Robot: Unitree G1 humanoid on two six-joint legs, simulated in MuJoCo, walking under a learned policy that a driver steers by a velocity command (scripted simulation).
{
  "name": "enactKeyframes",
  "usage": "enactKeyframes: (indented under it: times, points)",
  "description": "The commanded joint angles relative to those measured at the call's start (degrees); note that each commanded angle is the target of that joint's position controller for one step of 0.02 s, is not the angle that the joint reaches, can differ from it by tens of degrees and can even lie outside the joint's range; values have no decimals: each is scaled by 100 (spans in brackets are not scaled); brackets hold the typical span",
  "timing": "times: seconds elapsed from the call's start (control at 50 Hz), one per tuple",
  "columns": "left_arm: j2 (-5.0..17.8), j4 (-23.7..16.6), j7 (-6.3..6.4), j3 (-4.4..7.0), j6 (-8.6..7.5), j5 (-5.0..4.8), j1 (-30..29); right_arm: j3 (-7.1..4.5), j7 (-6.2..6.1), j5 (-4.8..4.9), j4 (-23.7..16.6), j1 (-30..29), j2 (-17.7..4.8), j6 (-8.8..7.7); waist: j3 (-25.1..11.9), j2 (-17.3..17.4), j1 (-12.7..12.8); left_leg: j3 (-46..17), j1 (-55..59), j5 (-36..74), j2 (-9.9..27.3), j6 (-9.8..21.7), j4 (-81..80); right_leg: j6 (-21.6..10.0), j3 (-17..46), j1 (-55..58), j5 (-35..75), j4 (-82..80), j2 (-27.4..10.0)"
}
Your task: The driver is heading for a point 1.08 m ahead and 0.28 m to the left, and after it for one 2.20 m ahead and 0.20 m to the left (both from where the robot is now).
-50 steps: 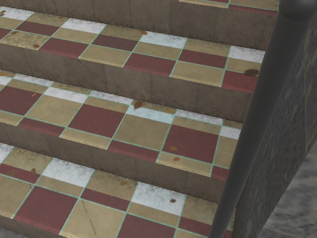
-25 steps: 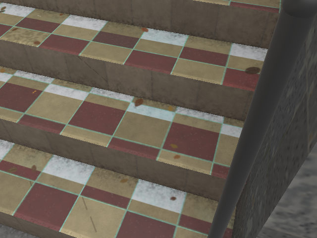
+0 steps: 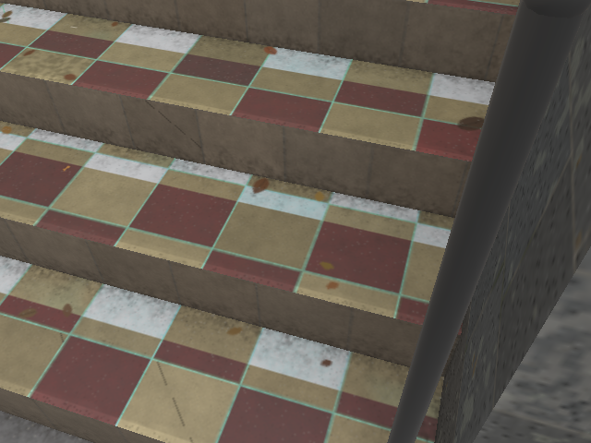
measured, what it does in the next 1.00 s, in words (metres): stands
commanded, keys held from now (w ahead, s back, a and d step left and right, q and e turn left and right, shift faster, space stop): w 1.00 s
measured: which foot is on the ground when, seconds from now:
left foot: down 0.00-1.00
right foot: down 0.00-1.00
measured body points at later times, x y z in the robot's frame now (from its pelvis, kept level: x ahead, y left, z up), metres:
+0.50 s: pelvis +0.01 +0.00 +0.00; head +0.02 +0.01 +0.45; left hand +0.12 +0.25 -0.13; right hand +0.17 -0.24 -0.11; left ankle -0.05 +0.10 -0.75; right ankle +0.00 -0.14 -0.75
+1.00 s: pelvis +0.01 +0.00 +0.00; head +0.01 +0.00 +0.45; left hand +0.13 +0.24 -0.13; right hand +0.16 -0.25 -0.11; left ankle -0.05 +0.10 -0.75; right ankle +0.00 -0.14 -0.75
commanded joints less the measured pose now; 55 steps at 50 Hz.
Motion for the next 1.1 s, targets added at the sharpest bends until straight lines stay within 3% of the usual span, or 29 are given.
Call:
enactKeyframes:
  times: [0.02, 0.04, 0.08, 0.3, 0.36, 0.38, 0.42, 0.48, 0.72, 0.74, 0.8, 1.0, 1.02, 1.04, 1.06, 1.08, 1.1]
  points:
    - [212, -195, 141, -56, 36, 13, -14, 42, 1, -41, -257, -258, -253, -212, 55, -310, -24, -604, -335, 703, 696, 170, -501, -212, 514, 274, 377, -425, -453]
    - [375, -229, 143, -29, 46, 47, -54, 53, 14, -51, -257, -305, -335, -261, 96, -194, -3, -616, -378, 633, 680, 167, -545, -240, 531, 308, 331, -452, -458]
    - [497, -229, 122, -11, 28, 32, 2, 79, 39, -42, -265, -310, -406, -335, 102, -70, 6, -620, -367, 707, 683, 163, -614, -277, 526, 385, 416, -474, -446]
    - [312, -343, 87, -12, -142, -25, -138, 135, 29, 3, -411, -477, -326, -524, -7, -12, -1, -569, -60, 1613, 721, 171, -535, -271, 454, 514, 1067, -431, -405]
    - [325, -441, 96, -26, -171, -61, -319, 135, 19, -3, -512, -625, -324, -587, -158, -11, -34, -548, 86, 2199, 817, 78, -525, -255, 453, 674, 1607, -430, -421]
    - [447, -498, 63, -30, -166, 11, -368, 118, 26, -10, -678, -737, -356, -564, -189, 113, -85, -464, 169, 2816, 847, 72, -372, -261, 394, 636, 2224, -316, -531]
    - [406, -528, 49, -52, -170, -43, -343, 109, 26, 3, -733, -678, -353, -541, -537, 92, -96, -443, 368, 3109, 869, 57, -281, -248, 339, 778, 2482, -234, -538]
    - [345, -578, 46, -105, -186, -58, -474, 117, 26, 10, -825, -739, -340, -522, -530, -37, -112, -459, 367, 2989, 888, 54, -354, -221, 312, 758, 2388, -279, -533]
    - [519, -723, -9, -166, -169, -33, -808, 119, 99, -7, -1070, -1038, -416, -549, -461, 1, -77, -510, 198, 2458, 905, 24, -601, -201, 339, 783, 1985, -453, -594]
    - [404, -702, 22, -167, -183, -115, -784, 134, 91, -4, -919, -930, -391, -580, -519, -139, -17, -584, 191, 1966, 893, 11, -709, -201, 385, 877, 1521, -548, -507]
    - [476, -688, 30, -153, -199, -66, -844, 148, 99, -8, -902, -1043, -395, -620, -257, -10, 2, -587, 29, 1696, 879, -4, -805, -220, 445, 819, 1425, -622, -530]
    - [482, -583, 40, -119, -210, -72, -763, 134, 104, 6, -793, -1007, -426, -596, -374, -32, -13, -562, 202, 1835, 839, 29, -666, -221, 450, 773, 1582, -594, -527]
    - [589, -613, 7, -118, -196, 10, -823, 121, 114, -21, -947, -1131, -455, -563, -304, 67, -84, -494, 208, 2322, 864, 37, -565, -226, 412, 688, 2104, -498, -628]
    - [575, -612, -2, -116, -195, -13, -784, 117, 111, -27, -942, -1073, -458, -548, -500, 53, -85, -489, 319, 2483, 869, 34, -510, -223, 388, 750, 2254, -446, -628]
    - [454, -578, 30, -124, -208, -114, -717, 124, 95, 4, -790, -911, -435, -565, -640, -133, -33, -552, 359, 2051, 853, 28, -582, -212, 411, 852, 1789, -522, -522]
    - [430, -585, 41, -139, -206, -105, -765, 127, 93, 9, -788, -951, -431, -569, -473, -166, -36, -554, 285, 1876, 846, 23, -627, -202, 422, 781, 1615, -583, -512]
    - [537, -617, 10, -141, -190, -8, -849, 123, 104, -23, -945, -1119, -444, -542, -334, -26, -98, -494, 250, 2269, 871, 29, -562, -209, 404, 670, 2053, -519, -618]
